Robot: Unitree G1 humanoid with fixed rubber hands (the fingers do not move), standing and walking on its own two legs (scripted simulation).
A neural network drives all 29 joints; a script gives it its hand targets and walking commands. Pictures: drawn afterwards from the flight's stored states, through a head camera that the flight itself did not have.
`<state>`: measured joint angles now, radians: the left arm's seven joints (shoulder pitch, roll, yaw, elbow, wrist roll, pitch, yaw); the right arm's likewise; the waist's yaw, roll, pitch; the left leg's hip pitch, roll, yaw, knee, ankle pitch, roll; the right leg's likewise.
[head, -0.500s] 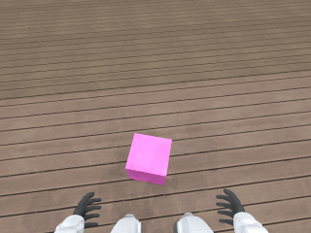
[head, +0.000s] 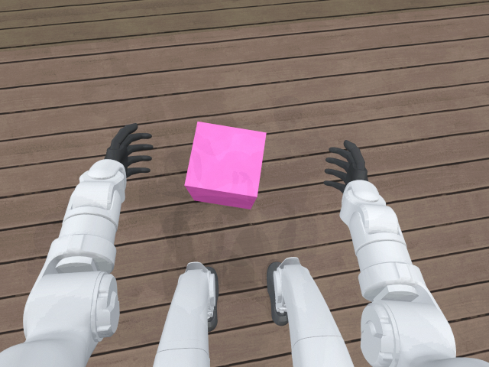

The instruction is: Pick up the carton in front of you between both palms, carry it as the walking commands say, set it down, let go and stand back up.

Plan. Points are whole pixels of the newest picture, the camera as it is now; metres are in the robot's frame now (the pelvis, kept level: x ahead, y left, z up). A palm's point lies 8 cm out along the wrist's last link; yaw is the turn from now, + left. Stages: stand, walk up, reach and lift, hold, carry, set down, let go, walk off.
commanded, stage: reach and lift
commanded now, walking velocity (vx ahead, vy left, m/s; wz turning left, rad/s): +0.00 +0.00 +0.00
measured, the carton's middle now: (226, 169) +0.53 +0.02 -0.55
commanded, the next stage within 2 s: none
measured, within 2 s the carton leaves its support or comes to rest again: neither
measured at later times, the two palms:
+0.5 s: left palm (129, 88) +0.59 +0.20 -0.13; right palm (326, 119) +0.51 -0.18 -0.13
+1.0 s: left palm (159, 146) +0.56 +0.20 -0.37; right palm (298, 161) +0.50 -0.18 -0.36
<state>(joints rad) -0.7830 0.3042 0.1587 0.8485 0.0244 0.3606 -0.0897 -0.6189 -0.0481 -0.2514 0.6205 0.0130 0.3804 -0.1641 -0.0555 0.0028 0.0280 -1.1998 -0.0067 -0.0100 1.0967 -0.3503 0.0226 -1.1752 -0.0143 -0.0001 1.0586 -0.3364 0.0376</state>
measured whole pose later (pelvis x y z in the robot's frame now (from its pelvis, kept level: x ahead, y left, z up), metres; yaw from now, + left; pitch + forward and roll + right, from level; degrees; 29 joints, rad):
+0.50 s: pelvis +0.02 +0.01 -0.02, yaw -1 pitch +45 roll -4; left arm -1.39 0.44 0.27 1.07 0.13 0.19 -0.14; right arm -1.10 -0.02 -0.46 0.66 -0.08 0.21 -0.17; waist -0.08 0.00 0.05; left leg -1.54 -0.02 -0.04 1.08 -0.32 0.03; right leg -1.50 0.00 0.01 1.02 -0.30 0.05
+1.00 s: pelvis -0.02 -0.01 -0.20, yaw -4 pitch +47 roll -6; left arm -1.50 0.54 0.08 1.14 -0.06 0.13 -0.05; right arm -1.27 -0.10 -0.35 0.82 0.08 0.15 -0.22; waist -0.06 -0.03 0.15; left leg -2.14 -0.05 -0.09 1.84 -0.53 -0.02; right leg -2.10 0.06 0.01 1.78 -0.51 0.08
